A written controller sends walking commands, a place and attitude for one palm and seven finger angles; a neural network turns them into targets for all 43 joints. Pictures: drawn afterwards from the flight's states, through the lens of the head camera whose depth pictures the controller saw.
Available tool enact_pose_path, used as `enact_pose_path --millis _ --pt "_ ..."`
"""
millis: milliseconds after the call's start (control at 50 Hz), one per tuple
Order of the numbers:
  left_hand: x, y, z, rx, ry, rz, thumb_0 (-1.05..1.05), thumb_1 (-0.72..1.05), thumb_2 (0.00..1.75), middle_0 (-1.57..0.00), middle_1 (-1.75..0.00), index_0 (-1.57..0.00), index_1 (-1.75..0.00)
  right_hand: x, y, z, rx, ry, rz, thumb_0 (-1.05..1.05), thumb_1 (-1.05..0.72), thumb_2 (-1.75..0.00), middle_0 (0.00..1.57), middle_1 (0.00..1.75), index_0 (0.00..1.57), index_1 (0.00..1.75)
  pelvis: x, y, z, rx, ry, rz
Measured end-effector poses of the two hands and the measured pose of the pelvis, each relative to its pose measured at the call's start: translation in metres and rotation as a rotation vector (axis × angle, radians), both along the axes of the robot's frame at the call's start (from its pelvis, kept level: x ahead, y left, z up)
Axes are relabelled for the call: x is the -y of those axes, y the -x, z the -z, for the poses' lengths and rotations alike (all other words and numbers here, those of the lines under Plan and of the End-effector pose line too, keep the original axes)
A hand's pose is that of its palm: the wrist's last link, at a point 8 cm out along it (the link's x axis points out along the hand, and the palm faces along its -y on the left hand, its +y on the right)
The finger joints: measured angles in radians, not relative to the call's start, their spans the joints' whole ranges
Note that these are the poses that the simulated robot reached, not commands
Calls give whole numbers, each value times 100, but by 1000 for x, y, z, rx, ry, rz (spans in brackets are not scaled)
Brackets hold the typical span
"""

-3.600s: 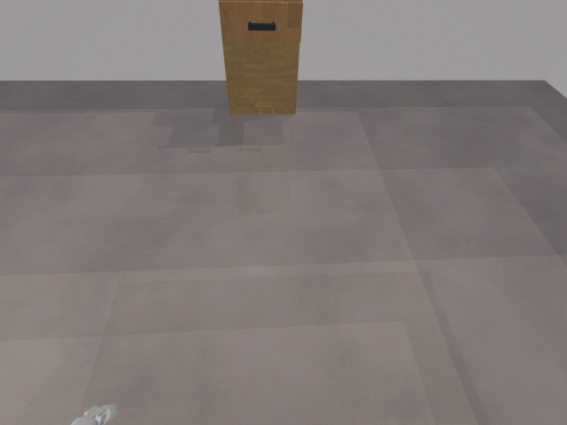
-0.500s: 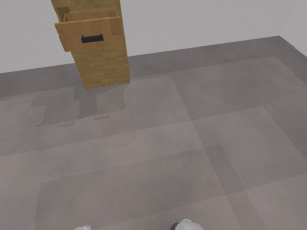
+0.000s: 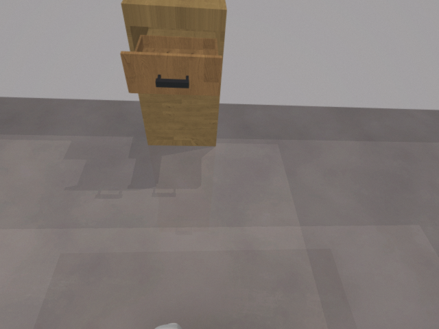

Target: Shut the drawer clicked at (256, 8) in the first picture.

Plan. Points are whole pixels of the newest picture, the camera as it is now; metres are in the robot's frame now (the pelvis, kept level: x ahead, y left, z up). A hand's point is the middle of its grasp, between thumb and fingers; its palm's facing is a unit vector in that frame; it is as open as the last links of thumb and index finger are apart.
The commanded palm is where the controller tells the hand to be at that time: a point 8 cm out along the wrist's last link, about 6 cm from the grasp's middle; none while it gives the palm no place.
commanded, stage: walk to a spot facing it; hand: left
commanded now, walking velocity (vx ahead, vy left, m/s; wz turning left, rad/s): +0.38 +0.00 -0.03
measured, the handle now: (173, 80) +0.99 +0.29 -0.12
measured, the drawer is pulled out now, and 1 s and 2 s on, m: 0.24 0.24 0.24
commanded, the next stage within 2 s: turn to face it in 0.68 s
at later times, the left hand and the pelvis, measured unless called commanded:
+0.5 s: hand (170, 242) +0.33 +0.15 -0.15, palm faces -0.12 -0.97 -0.21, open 7.4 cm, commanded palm none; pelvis +0.20 -0.02 +0.00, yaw -6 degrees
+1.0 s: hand (182, 248) +0.33 +0.12 -0.17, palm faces +0.14 -0.98 -0.15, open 7.3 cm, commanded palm none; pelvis +0.36 -0.04 +0.01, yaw +4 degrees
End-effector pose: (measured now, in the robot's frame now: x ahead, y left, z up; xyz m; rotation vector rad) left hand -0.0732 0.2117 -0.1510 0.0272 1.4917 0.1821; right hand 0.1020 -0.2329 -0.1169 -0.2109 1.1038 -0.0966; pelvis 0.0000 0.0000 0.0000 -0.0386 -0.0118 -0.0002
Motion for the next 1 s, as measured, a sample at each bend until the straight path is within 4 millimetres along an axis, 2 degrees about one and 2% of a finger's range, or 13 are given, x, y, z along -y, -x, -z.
enact_pose_path --millis 40,100,220,300,380,460,520,560,600,660,800,900,1000 --pt "-6 -7 7 -50 18 -4 0 91 90 -20 -30 -20 -30 -10 -22 3 28 12 -4 0 -91 -90 20 30 20 30 -10 -17 6 4 -8 1" --pt "-18 -38 3 -58 19 19 0 91 90 -20 -30 -20 -30 -22 -28 2 14 7 28 0 -91 -90 20 30 20 30 -18 -39 1 15 -17 12" --pt "-40 -145 -13 86 -24 76 1 91 90 -20 -30 -20 -30 -20 -10 -2 -103 24 134 -2 -95 -90 20 30 21 30 -25 -83 -14 16 -35 27" --pt "-41 -221 -22 187 -49 112 0 91 90 -20 -30 -20 -30 -22 9 2 -219 -2 179 -1 -94 -90 20 30 20 30 -20 -114 -17 14 -47 39" --pt "-29 -293 -29 255 -62 171 0 91 90 -20 -30 -20 -30 -26 22 9 -321 -49 236 -1 -93 -90 20 30 20 30 -9 -147 -15 14 -59 59" --pt "-4 -365 -32 303 -74 253 0 91 90 -20 -30 -20 -30 -26 26 19 -409 -103 298 0 -92 -90 20 30 20 30 10 -183 -8 13 -70 85" --pt "19 -416 -27 356 -85 299 0 91 90 -20 -30 -20 -30 -18 20 31 -474 -140 328 0 -91 -90 20 30 20 30 30 -214 4 14 -73 96" --pt "33 -439 -24 395 -93 301 0 91 90 -20 -30 -20 -30 -9 7 39 -507 -157 329 0 -91 -90 20 30 20 30 43 -230 11 17 -67 98" --pt "44 -447 -25 402 -87 284 0 91 90 -20 -30 -20 -30 5 -17 39 -493 -153 317 0 -91 -90 20 30 20 30 51 -242 9 28 -62 89" --pt "54 -444 -30 367 -81 242 0 91 90 -20 -30 -20 -30 28 -71 35 -406 -125 288 1 -91 -90 20 30 20 30 59 -261 -1 32 -57 76" --pt "43 -431 -38 291 -123 144 -2 95 90 -20 -30 -21 -30 62 -206 18 -193 -68 179 0 -91 -90 20 30 20 30 66 -304 -15 20 -38 8" --pt "45 -411 -27 198 -84 67 -1 93 90 -20 -30 -20 -30 60 -286 7 -115 -40 80 0 -91 -90 20 30 20 30 59 -332 -15 17 -26 -35" --pt "42 -389 -7 89 -32 -27 0 91 90 -20 -30 -20 -30 37 -352 5 -73 -4 -30 0 -91 -90 20 30 20 30 42 -358 -6 20 -10 -73"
